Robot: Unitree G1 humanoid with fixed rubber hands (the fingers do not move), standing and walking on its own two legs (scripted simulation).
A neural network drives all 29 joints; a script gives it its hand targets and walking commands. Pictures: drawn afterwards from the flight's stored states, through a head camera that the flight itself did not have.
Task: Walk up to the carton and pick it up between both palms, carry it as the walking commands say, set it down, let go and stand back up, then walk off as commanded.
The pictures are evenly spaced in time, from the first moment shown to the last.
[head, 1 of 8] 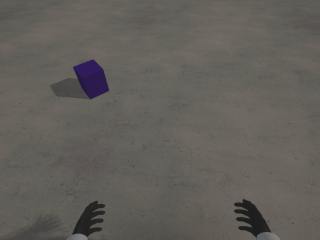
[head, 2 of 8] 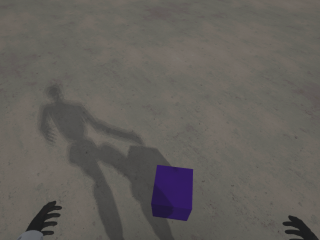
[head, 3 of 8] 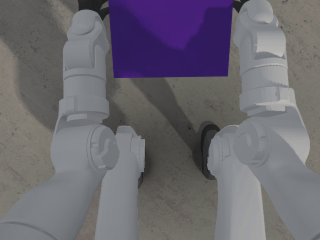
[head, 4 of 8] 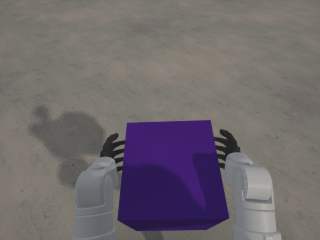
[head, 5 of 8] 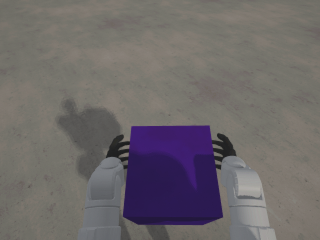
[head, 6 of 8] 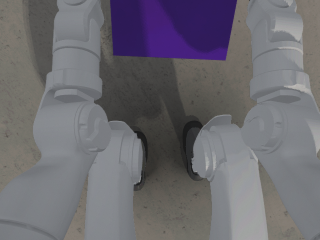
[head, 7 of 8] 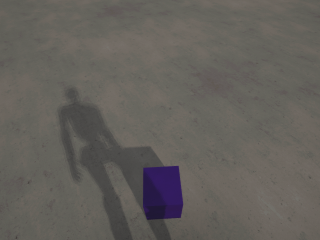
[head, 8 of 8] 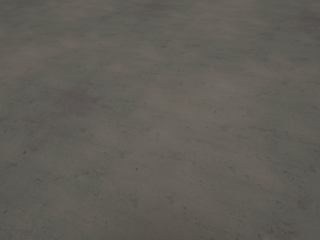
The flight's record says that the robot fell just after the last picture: no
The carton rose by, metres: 0.65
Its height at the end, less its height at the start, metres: +0.00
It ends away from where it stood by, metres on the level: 1.02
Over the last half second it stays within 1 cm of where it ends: yes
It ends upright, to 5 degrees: yes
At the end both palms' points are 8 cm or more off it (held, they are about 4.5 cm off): yes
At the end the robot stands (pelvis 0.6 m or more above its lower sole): yes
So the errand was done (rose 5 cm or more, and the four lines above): yes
